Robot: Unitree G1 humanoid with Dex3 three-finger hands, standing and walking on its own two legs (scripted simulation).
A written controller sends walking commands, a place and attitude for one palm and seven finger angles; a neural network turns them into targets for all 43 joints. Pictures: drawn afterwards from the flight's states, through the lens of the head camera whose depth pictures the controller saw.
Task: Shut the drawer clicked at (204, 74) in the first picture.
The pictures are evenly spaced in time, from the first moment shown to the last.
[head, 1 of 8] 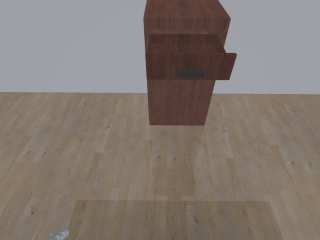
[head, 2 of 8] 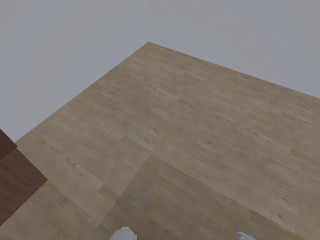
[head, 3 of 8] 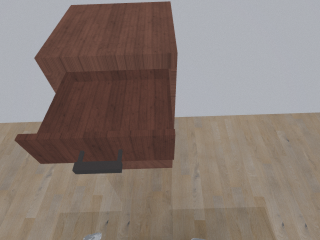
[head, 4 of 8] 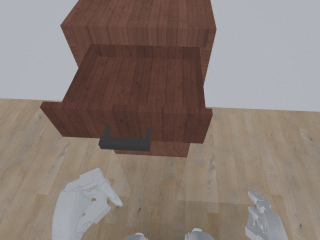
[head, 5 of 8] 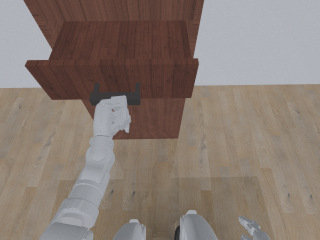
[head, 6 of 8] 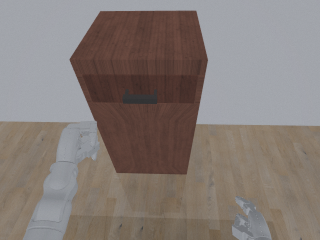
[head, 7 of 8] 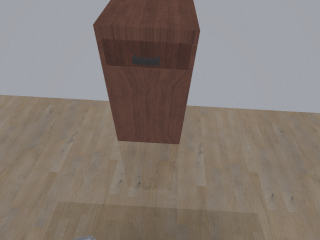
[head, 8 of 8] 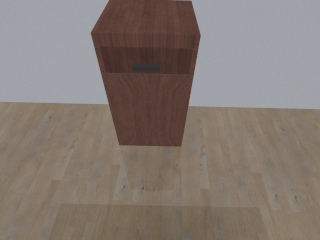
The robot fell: no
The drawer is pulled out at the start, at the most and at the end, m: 0.29 0.29 0.00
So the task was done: yes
